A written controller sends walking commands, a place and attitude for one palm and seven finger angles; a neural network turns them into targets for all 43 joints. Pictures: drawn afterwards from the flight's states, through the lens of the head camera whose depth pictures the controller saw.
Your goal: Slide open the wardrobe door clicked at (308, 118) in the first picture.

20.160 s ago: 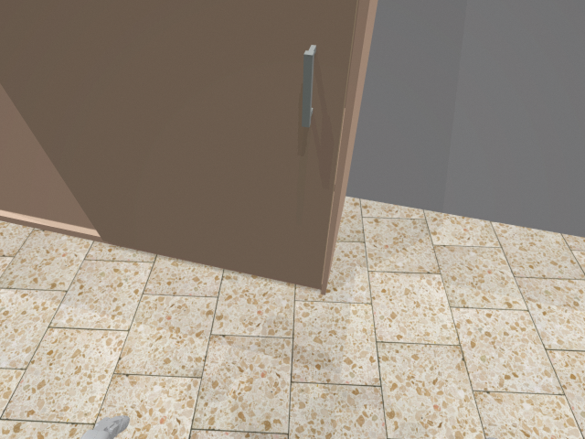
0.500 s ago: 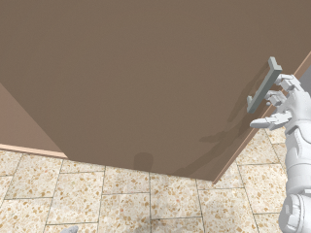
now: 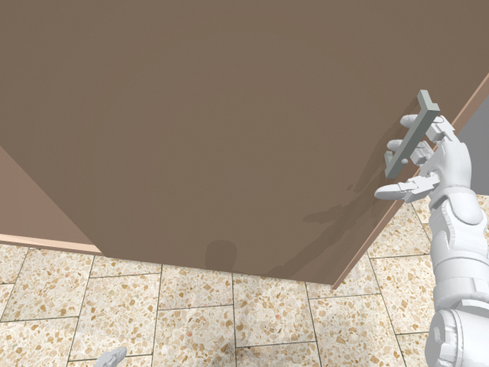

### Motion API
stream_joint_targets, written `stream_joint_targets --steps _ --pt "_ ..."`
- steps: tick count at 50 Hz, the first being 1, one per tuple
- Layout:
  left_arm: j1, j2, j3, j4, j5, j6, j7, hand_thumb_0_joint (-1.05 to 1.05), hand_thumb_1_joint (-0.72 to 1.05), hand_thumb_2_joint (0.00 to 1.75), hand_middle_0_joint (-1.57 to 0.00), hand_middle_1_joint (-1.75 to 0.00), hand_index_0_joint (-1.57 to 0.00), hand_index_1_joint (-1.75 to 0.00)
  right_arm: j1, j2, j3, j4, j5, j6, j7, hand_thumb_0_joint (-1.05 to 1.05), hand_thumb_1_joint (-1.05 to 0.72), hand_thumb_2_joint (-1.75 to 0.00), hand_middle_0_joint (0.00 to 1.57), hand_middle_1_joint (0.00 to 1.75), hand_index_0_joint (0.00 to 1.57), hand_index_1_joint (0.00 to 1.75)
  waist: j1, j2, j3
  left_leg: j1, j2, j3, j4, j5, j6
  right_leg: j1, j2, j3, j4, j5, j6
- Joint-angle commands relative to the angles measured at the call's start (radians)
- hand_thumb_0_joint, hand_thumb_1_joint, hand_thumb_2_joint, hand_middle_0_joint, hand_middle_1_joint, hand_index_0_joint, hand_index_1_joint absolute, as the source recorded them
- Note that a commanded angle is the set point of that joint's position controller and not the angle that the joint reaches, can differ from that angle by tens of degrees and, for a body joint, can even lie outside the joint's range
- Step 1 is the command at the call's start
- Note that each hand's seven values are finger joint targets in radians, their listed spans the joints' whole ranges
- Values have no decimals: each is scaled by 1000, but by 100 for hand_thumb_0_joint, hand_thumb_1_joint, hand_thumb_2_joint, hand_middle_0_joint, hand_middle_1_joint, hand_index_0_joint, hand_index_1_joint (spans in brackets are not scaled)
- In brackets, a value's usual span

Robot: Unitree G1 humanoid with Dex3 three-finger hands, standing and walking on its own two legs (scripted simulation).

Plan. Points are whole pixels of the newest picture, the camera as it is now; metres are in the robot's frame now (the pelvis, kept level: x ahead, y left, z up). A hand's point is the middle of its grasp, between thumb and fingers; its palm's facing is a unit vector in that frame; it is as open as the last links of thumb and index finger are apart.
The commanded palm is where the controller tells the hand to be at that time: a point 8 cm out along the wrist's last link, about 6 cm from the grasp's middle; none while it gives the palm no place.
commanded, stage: slide the fingers in behind the handle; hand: right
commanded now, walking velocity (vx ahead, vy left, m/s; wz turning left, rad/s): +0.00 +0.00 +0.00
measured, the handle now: (406, 137) +0.49 -0.21 +0.12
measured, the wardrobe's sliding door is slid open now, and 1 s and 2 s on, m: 0.00 0.00 0.00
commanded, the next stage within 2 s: grip the handle and tug to test in 0.86 s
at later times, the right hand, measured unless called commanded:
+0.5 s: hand (395, 163) +0.43 -0.18 +0.12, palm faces +0.04 +1.00 +0.01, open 14.1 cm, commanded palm +0.40 -0.23 +0.12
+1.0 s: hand (392, 159) +0.44 -0.18 +0.12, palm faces +0.04 +1.00 +0.01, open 14.0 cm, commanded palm +0.40 -0.22 +0.12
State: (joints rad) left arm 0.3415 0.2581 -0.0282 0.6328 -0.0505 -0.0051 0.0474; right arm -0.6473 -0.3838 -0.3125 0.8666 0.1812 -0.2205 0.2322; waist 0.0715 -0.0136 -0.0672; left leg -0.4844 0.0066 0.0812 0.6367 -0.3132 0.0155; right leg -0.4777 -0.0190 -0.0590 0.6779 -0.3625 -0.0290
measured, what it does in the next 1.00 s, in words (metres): stands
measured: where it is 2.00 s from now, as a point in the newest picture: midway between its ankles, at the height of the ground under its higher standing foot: outside the picture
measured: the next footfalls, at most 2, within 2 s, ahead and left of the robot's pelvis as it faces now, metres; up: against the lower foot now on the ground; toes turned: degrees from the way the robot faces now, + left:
none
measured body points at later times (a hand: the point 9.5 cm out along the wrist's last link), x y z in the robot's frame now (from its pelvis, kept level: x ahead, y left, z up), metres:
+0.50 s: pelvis +0.00 +0.01 +0.00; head +0.04 +0.01 +0.45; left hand +0.08 +0.27 -0.11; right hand +0.42 -0.23 +0.12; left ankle +0.00 +0.11 -0.72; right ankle -0.02 -0.10 -0.72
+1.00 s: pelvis +0.00 +0.00 +0.00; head +0.04 +0.00 +0.45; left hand +0.06 +0.26 -0.12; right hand +0.43 -0.23 +0.12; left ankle +0.00 +0.11 -0.72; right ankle -0.02 -0.10 -0.72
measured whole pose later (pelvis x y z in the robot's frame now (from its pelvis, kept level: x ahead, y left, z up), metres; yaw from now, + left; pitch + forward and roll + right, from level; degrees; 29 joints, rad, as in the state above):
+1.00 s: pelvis +0.00 +0.00 +0.00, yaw +0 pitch +9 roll +1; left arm 0.35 0.25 -0.02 0.66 -0.05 -0.01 0.04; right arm -0.66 -0.34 -0.27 0.88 0.18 -0.24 0.17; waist 0.07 -0.02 -0.07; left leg -0.48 0.01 0.08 0.64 -0.31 0.02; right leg -0.47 -0.01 -0.06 0.68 -0.36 -0.03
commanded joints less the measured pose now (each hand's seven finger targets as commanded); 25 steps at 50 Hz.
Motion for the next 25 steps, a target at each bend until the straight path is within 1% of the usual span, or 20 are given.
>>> stream_joint_targets --steps 1,3,4,5,7,9,10,11,12,14,15,16,17,18,19,20,22,23,24,25 --pt "32 151 60 -98 -3 -37 15 0 90 90 -20 -30 -20 -30 -416 -204 -16 -289 25 -72 6 0 50 -30 30 120 30 120 1 -88 -395 159 -17 -48 -39 391 12 240 1 80 -56 440 8" --pt "36 151 61 -91 -5 -34 14 0 90 90 -20 -30 -20 -30 -388 -194 -14 -276 34 -64 8 0 50 -30 30 120 30 120 5 -35 -374 169 -18 -45 -44 410 8 222 -2 78 -56 446 4" --pt "32 151 60 -91 -5 -34 13 0 90 90 -20 -30 -20 -30 -376 -180 -4 -265 38 -55 8 0 50 -30 30 120 30 120 3 -32 -350 166 -18 -43 -47 398 8 205 1 77 -63 422 4" --pt "33 156 62 -88 -6 -33 14 0 90 90 -20 -30 -20 -30 -385 -199 -21 -263 39 -50 4 0 50 -30 30 120 30 120 7 -7 -339 169 -18 -43 -50 390 7 188 2 76 -66 395 2" --pt "28 155 62 -91 -7 -31 16 0 90 90 -20 -30 -20 -30 -370 -200 -21 -268 35 -43 -4 0 50 -30 30 120 30 120 1 -5 -321 178 -14 -45 -54 380 8 173 5 69 -72 374 -2" --pt "22 150 62 -96 -5 -32 14 0 90 90 -20 -30 -20 -30 -353 -202 -29 -293 29 -42 -13 0 50 -30 30 120 30 120 -10 -33 -335 193 -12 -48 -52 386 9 178 8 66 -79 376 0" --pt "17 146 60 -102 -6 -32 12 0 90 90 -20 -30 -20 -30 -331 -188 -18 -302 26 -41 -17 0 50 -30 30 120 30 120 -16 -53 -333 187 -12 -48 -51 388 11 188 8 66 -79 389 1" --pt "12 143 58 -102 -6 -34 11 0 90 90 -20 -30 -20 -30 -355 -159 8 -308 26 -41 -20 0 50 -30 30 120 30 120 -3 -52 -318 172 -12 -48 -57 376 9 188 8 64 -78 371 1" --pt "20 146 60 -94 -4 -31 12 0 90 90 -20 -30 -20 -30 -364 -174 -1 -296 25 -43 -27 0 50 -30 30 120 30 120 3 6 -311 181 -12 -46 -58 376 8 173 5 67 -75 363 -3" --pt "15 149 61 -95 -6 -32 12 0 90 90 -20 -30 -20 -30 -367 -191 -20 -293 24 -46 -37 0 50 -30 30 120 30 120 -3 12 -311 194 -13 -52 -57 371 6 158 9 65 -81 337 -4" --pt "9 145 59 -97 -8 -34 11 0 90 90 -20 -30 -20 -30 -379 -160 10 -300 22 -50 -35 0 50 -30 30 120 30 120 3 -11 -311 184 -12 -52 -58 365 8 171 10 65 -83 336 -2" --pt "8 145 60 -97 -8 -36 12 0 90 90 -20 -30 -20 -30 -373 -155 9 -289 22 -49 -35 0 50 -30 30 120 30 120 0 -17 -317 178 -13 -53 -60 349 8 174 11 62 -82 318 -2" --pt "12 148 60 -93 -6 -35 13 0 90 90 -20 -30 -20 -30 -391 -170 7 -297 18 -56 -37 0 50 -30 30 120 30 120 5 -9 -321 185 -10 -53 -60 349 9 173 9 63 -79 322 -4" --pt "12 148 59 -93 -6 -35 12 0 90 90 -20 -30 -20 -30 -369 -173 -6 -272 18 -54 -37 0 50 -30 30 120 30 120 -2 -17 -328 188 -11 -57 -58 357 9 172 11 62 -79 326 -4" --pt "7 146 57 -92 -7 -35 12 0 90 90 -20 -30 -20 -30 -402 -171 10 -286 15 -59 -35 0 50 -30 30 120 30 120 5 -35 -316 182 -10 -57 -58 353 9 171 12 63 -80 317 -2" --pt "5 144 58 -95 -7 -37 12 0 90 90 -20 -30 -20 -30 -390 -155 12 -287 19 -61 -35 0 50 -30 30 120 30 120 0 -24 -333 186 -11 -57 -58 353 9 178 13 62 -79 317 -3" --pt "8 148 59 -92 -4 -36 13 0 90 90 -20 -30 -20 -30 -375 -183 -8 -283 19 -67 -35 0 50 -30 30 120 30 120 -5 -13 -341 202 -9 -59 -56 364 10 170 12 62 -75 328 -4" --pt "8 148 58 -94 -6 -35 13 0 90 90 -20 -30 -20 -30 -364 -179 -10 -266 19 -62 -33 0 50 -30 30 120 30 120 -2 -6 -339 202 -10 -61 -56 374 8 167 12 58 -76 326 -5" --pt "3 147 55 -90 -9 -34 14 0 90 90 -20 -30 -20 -30 -402 -175 5 -265 19 -64 -31 0 50 -30 30 120 30 120 8 -5 -316 189 -10 -60 -60 359 6 159 12 60 -78 307 -4" --pt "0 145 55 -90 -10 -36 14 0 90 90 -20 -30 -20 -30 -424 -159 19 -265 20 -65 -29 0 50 -30 30 120 30 120 10 -16 -306 178 -10 -59 -61 343 7 157 13 60 -80 291 -4"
